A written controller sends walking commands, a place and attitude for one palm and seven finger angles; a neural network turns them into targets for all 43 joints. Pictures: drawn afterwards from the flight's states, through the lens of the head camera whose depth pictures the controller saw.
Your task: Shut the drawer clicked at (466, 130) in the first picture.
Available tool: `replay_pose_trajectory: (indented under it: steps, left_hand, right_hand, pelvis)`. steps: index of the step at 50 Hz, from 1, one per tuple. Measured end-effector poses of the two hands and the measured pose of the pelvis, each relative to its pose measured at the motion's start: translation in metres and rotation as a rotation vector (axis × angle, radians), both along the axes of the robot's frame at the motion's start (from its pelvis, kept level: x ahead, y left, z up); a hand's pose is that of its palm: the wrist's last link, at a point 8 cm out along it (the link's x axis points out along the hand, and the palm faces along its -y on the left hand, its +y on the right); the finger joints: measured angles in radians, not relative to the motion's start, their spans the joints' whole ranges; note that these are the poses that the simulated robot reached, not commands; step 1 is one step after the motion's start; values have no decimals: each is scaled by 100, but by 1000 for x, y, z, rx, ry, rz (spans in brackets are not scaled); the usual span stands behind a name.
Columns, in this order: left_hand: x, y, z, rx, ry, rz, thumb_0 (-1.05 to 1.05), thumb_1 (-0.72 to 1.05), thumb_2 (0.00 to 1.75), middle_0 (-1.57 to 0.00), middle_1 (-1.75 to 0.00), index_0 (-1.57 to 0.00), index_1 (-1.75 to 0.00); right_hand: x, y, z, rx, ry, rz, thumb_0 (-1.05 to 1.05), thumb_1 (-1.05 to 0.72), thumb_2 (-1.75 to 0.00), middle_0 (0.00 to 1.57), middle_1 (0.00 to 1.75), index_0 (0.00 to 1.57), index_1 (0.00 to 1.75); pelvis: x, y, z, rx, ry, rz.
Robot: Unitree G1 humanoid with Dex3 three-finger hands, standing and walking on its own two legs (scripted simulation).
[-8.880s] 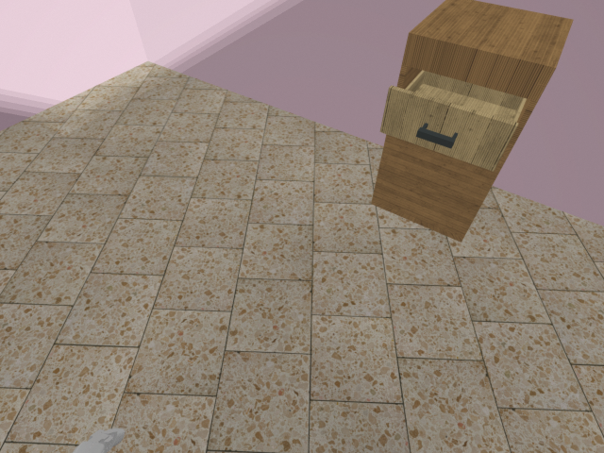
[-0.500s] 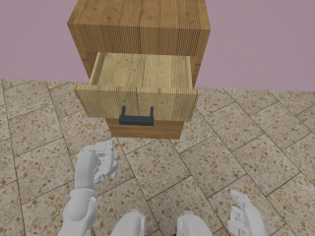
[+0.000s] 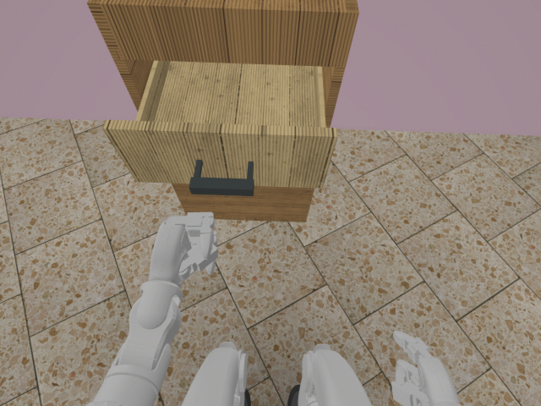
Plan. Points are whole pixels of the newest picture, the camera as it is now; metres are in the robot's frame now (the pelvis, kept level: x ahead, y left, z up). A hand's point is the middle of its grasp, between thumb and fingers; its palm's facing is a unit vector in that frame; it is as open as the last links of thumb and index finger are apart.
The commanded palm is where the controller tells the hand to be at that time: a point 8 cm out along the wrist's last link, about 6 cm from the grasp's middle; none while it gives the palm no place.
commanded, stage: bring the fist close to the handle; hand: left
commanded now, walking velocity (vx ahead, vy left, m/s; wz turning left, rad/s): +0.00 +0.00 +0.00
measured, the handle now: (223, 176) +0.50 +0.10 -0.05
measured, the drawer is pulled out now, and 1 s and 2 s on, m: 0.17 0.17 0.08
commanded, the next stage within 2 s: push the drawer shut in 0.96 s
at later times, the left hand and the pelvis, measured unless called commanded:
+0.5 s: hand (229, 234) +0.37 +0.08 -0.03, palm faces -0.05 -1.00 -0.01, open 3.3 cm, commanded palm +0.36 +0.13 -0.04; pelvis -0.01 +0.00 -0.03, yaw -1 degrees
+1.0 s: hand (232, 232) +0.39 +0.08 -0.05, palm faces -0.05 -1.00 -0.02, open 3.3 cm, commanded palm +0.36 +0.13 -0.04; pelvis -0.01 +0.01 -0.04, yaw -1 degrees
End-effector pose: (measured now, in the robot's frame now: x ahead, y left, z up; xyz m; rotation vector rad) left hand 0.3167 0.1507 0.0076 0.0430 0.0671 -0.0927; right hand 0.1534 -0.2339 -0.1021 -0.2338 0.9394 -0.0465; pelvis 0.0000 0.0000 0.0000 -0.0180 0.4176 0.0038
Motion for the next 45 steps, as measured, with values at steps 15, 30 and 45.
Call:
replay_pose_trajectory:
  steps: [15,30,45]
  left_hand:
    - [24,-6,-26,3,-41,26,2,90,90,-139,-160,-140,-160]
    - [50,-24,-50,-9,-58,22,2,90,90,-139,-160,-140,-160]
    - [47,-16,-48,-5,-38,43,2,90,90,-139,-160,-140,-160]
  right_hand:
    - [-22,-10,-31,-12,80,-18,1,-91,-89,20,30,20,30]
    - [-40,-6,-58,-7,135,-37,0,-91,-89,20,30,20,30]
    - [-58,-2,-57,4,200,-66,0,-91,-89,20,30,20,30]
  pelvis:
    - [-5,-2,-22,2,57,-4]
    - [-14,3,-44,-3,107,-9]
    - [-14,6,-39,-5,104,-14]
